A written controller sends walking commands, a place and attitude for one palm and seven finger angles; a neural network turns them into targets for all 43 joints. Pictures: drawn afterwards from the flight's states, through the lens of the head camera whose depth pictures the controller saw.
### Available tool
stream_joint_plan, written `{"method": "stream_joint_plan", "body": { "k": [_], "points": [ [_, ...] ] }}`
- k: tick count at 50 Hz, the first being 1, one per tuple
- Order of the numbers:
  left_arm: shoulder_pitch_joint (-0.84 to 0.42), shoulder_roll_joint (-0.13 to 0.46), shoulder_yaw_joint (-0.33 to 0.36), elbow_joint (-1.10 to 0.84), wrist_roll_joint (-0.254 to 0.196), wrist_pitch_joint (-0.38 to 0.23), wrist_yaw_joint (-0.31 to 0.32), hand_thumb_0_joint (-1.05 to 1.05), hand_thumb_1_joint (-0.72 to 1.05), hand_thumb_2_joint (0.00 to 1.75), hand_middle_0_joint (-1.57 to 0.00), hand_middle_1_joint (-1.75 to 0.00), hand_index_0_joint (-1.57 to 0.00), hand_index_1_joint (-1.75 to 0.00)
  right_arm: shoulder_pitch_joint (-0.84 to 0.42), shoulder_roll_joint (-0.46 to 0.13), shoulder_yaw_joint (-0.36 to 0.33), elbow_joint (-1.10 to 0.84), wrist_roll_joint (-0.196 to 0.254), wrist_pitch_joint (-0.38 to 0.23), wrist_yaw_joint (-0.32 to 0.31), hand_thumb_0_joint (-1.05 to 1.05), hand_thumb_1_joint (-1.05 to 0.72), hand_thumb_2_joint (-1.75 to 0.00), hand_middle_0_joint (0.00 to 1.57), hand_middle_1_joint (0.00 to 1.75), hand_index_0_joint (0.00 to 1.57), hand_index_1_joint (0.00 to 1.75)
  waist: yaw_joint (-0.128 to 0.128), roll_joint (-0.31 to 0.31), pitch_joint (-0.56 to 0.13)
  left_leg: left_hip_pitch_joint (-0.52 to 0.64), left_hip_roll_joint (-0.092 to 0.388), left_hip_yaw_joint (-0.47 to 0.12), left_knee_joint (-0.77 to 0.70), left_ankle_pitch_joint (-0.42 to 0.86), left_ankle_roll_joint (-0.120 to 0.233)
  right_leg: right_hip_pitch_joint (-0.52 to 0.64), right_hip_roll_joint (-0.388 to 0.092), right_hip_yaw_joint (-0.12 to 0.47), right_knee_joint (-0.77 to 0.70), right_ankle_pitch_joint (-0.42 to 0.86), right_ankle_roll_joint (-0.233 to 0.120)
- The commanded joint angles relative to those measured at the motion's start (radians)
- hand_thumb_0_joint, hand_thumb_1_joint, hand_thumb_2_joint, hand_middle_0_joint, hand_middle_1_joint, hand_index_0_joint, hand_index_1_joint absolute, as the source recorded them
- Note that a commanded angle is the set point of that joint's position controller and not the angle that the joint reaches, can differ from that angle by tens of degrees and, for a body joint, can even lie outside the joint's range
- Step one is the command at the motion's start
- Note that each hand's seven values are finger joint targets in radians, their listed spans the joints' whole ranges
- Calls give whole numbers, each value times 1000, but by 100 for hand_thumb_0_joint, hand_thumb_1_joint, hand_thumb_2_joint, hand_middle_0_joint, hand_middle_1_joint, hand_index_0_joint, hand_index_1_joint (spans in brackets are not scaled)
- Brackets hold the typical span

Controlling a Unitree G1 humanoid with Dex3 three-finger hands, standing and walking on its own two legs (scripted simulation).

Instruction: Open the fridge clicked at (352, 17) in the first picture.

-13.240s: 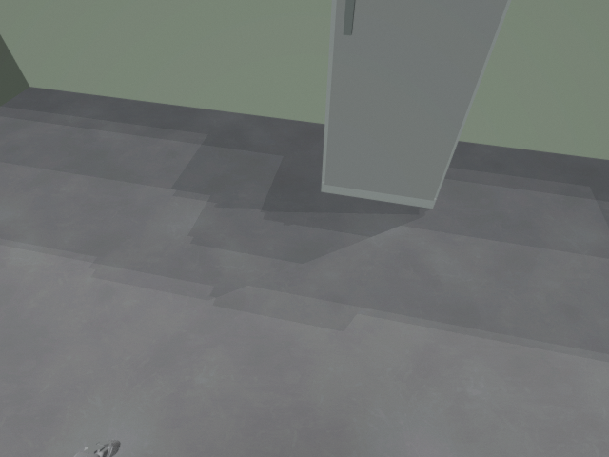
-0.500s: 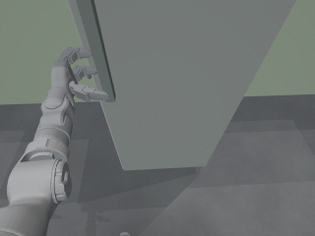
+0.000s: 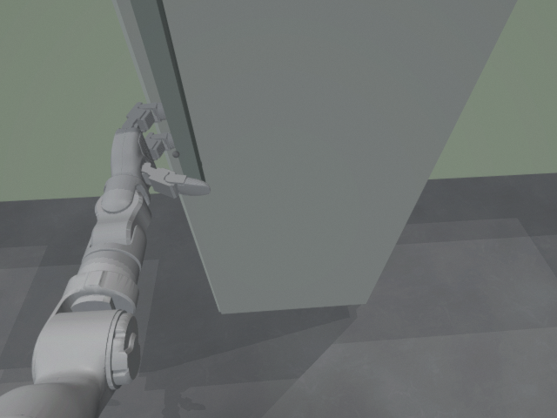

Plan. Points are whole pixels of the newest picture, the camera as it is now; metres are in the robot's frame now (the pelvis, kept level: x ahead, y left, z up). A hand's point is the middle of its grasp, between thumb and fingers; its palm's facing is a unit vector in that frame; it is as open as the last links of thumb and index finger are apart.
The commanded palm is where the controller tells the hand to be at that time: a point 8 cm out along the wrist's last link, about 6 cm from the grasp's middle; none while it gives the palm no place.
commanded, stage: slide the fingers in behind the handle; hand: left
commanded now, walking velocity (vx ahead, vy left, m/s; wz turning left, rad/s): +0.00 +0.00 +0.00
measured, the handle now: (173, 83) +0.51 +0.14 +0.22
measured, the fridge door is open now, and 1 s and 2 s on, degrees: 0 0 0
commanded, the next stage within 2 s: grip the handle and tug to test in 1.20 s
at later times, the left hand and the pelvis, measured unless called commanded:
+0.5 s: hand (190, 154) +0.45 +0.12 +0.14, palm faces +0.05 -1.00 +0.01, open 14.0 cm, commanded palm +0.42 +0.17 +0.14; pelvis +0.00 -0.01 +0.00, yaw +1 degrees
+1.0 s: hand (196, 156) +0.45 +0.11 +0.15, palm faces +0.06 -1.00 +0.00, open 14.2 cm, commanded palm +0.42 +0.16 +0.14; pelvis +0.00 -0.01 +0.00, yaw +0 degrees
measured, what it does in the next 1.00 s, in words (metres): stands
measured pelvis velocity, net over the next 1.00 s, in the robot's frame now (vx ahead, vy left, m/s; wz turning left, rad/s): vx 0.00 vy -0.01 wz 0.00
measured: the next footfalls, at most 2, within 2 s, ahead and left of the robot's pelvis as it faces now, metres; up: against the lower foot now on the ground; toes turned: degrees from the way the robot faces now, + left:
none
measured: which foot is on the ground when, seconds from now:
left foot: down 0.00-1.00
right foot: down 0.00-1.00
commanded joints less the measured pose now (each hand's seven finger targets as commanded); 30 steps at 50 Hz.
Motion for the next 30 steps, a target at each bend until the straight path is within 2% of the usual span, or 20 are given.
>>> {"method": "stream_joint_plan", "body": {
  "k": [1,3,4,7,9,11,13,16,17,18,19,23,25,27,28,29,30],
  "points": [
    [-474,178,12,-233,-8,-56,16,0,-50,30,-30,-120,-30,-120,26,-144,-49,-102,3,-28,-4,0,-90,-90,20,30,20,30,-4,-25,-308,340,-37,-52,-36,230,38,-52,19,24,-111,396,26],
    [-463,197,28,-248,-7,-57,22,0,-50,30,-30,-120,-30,-120,29,-147,-50,-106,-1,-25,-5,0,-90,-90,20,30,20,30,5,-38,-322,336,-40,-51,-36,249,41,-23,18,25,-107,421,25],
    [-460,188,23,-267,-6,-57,23,0,-50,30,-30,-120,-30,-120,18,-144,-49,-110,1,-26,-3,0,-90,-90,20,30,20,30,8,-17,-339,351,-41,-48,-36,256,40,-25,16,28,-106,433,26],
    [-436,168,14,-275,-9,-49,20,0,-50,30,-30,-120,-30,-120,16,-140,-51,-113,1,-24,-2,0,-90,-90,20,30,20,30,9,-36,-336,345,-43,-42,-35,268,40,-9,16,29,-107,462,28],
    [-423,176,16,-283,-8,-48,21,0,-50,30,-30,-120,-30,-120,11,-142,-50,-114,3,-19,-3,0,-90,-90,20,30,20,30,10,-47,-323,341,-42,-43,-36,274,41,-4,17,28,-108,470,27],
    [-464,118,-37,-295,-11,-40,17,0,-50,30,-30,-120,-30,-120,4,-136,-48,-114,4,-20,-2,0,-90,-90,20,30,20,30,-5,-21,-301,349,-44,-43,-36,252,40,-31,16,27,-116,447,29],
    [-473,160,-4,-276,-13,-38,26,0,-50,30,-30,-120,-30,-120,13,-142,-49,-106,2,-17,-7,0,-90,-90,20,30,20,30,-6,-42,-294,336,-44,-47,-40,239,42,-19,14,28,-123,429,28],
    [-492,133,-25,-293,-9,-45,32,0,-50,30,-30,-120,-30,-120,2,-135,-48,-105,2,-21,-7,0,-90,-90,20,30,20,30,-2,-13,-316,355,-44,-48,-39,240,38,-29,13,30,-117,429,27],
    [-518,109,-51,-310,-6,-52,34,0,-50,30,-30,-120,-30,-120,2,-133,-49,-103,2,-24,-4,0,-90,-90,20,30,20,30,-12,9,-326,374,-44,-51,-38,246,36,-40,13,27,-115,425,25],
    [-505,95,-54,-320,-9,-59,38,0,-50,30,-30,-120,-30,-120,8,-132,-51,-104,-1,-28,-3,0,-90,-90,20,30,20,30,-9,0,-340,387,-44,-55,-31,266,38,-38,16,21,-110,431,24],
    [-465,127,-16,-288,-9,-57,44,0,-50,30,-30,-120,-30,-120,9,-137,-52,-97,-2,-28,-2,0,-90,-90,20,30,20,30,3,-31,-347,381,-42,-56,-34,268,37,-31,17,22,-111,438,25],
    [-453,131,-16,-249,-5,-45,50,0,-50,30,-30,-120,-30,-120,13,-139,-48,-98,-4,-22,-1,0,-90,-90,20,30,20,30,2,-60,-307,323,-49,-46,-43,240,41,-3,12,28,-117,445,30],
    [-477,126,-19,-281,-1,-47,56,0,-50,30,-30,-120,-30,-120,5,-134,-48,-103,-4,-22,2,0,-90,-90,20,30,20,30,6,-28,-328,340,-49,-44,-42,254,40,-3,11,32,-113,463,29],
    [-453,119,-15,-298,0,-52,59,0,-50,30,-30,-120,-30,-120,7,-132,-52,-107,-5,-23,5,0,-90,-90,20,30,20,30,14,-34,-350,353,-48,-44,-42,272,38,10,13,28,-109,475,26],
    [-421,129,-6,-292,-1,-54,62,0,-50,30,-30,-120,-30,-120,10,-135,-52,-110,-6,-22,4,0,-90,-90,20,30,20,30,15,-64,-344,346,-47,-44,-40,277,41,21,15,26,-110,480,28],
    [-429,109,-25,-299,-2,-55,61,0,-50,30,-30,-120,-30,-120,0,-131,-50,-110,-3,-21,6,0,-90,-90,20,30,20,30,11,-41,-327,340,-49,-39,-44,267,40,13,13,31,-113,483,29],
    [-444,112,-22,-301,-3,-54,63,0,-50,30,-30,-120,-30,-120,1,-130,-50,-108,-4,-21,6,0,-90,-90,20,30,20,30,7,-45,-319,335,-48,-39,-45,249,40,7,13,32,-118,471,31]
  ]
}}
